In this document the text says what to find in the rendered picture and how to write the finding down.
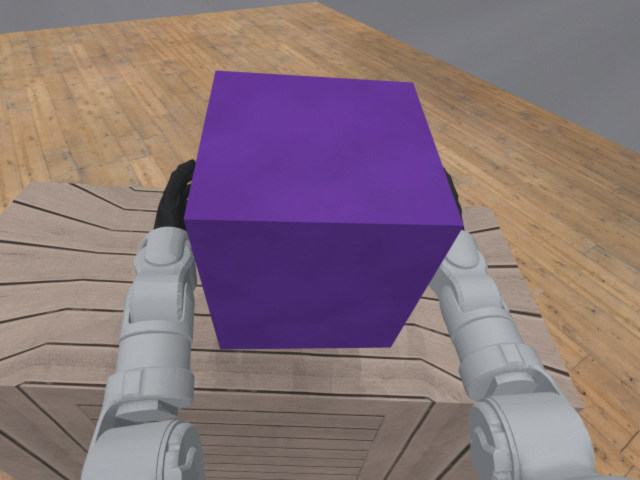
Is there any robot right upper arm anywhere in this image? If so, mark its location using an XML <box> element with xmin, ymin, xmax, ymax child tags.
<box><xmin>469</xmin><ymin>392</ymin><xmax>633</xmax><ymax>480</ymax></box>

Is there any robot left hand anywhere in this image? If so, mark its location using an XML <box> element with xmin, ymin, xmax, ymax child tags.
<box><xmin>154</xmin><ymin>159</ymin><xmax>196</xmax><ymax>231</ymax></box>

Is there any robot left forearm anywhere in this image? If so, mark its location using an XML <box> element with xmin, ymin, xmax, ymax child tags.
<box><xmin>81</xmin><ymin>227</ymin><xmax>197</xmax><ymax>480</ymax></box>

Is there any robot right hand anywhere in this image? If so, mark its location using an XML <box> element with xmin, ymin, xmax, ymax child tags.
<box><xmin>443</xmin><ymin>167</ymin><xmax>465</xmax><ymax>231</ymax></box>

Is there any robot right forearm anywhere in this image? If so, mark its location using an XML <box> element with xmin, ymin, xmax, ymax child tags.
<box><xmin>429</xmin><ymin>230</ymin><xmax>595</xmax><ymax>468</ymax></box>

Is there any pedestal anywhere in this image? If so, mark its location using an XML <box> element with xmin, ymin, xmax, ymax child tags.
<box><xmin>0</xmin><ymin>181</ymin><xmax>585</xmax><ymax>480</ymax></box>

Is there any robot left upper arm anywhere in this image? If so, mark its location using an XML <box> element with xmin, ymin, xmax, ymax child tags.
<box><xmin>83</xmin><ymin>419</ymin><xmax>206</xmax><ymax>480</ymax></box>

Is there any carton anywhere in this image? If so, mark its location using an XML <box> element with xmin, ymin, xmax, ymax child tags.
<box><xmin>184</xmin><ymin>71</ymin><xmax>464</xmax><ymax>349</ymax></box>

